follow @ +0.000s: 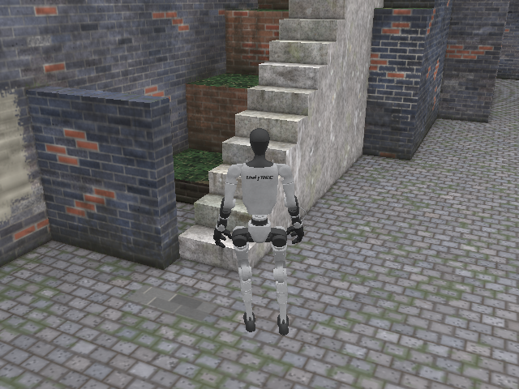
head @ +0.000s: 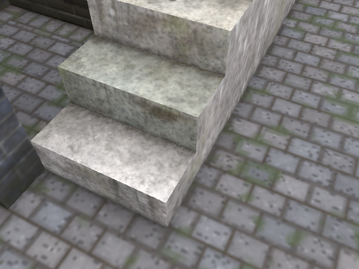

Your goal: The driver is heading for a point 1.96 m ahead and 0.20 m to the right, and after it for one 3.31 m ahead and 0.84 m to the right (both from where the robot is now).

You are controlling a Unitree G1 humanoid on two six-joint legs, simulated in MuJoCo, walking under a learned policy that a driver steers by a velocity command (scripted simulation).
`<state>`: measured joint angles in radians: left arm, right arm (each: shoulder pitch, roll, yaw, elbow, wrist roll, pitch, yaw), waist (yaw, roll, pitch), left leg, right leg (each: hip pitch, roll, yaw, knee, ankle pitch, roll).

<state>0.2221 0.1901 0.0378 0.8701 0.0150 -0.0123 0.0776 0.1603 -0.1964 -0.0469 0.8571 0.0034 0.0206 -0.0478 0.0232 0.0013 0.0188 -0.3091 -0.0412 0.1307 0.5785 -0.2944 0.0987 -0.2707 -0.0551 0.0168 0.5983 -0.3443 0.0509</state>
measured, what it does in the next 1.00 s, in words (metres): stands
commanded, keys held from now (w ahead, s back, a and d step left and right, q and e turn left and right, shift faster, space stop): w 1.00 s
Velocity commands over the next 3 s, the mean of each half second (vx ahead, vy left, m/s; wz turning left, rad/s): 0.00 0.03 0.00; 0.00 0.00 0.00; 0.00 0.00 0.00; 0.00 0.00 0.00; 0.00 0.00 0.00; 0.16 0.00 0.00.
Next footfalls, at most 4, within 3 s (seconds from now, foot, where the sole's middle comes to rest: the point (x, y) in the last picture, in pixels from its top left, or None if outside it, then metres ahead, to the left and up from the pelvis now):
none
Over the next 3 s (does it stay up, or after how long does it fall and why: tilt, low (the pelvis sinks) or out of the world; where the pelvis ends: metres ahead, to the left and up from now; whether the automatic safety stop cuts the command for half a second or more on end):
stays up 0.04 -0.06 0.02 its command is cut before an obstacle from the start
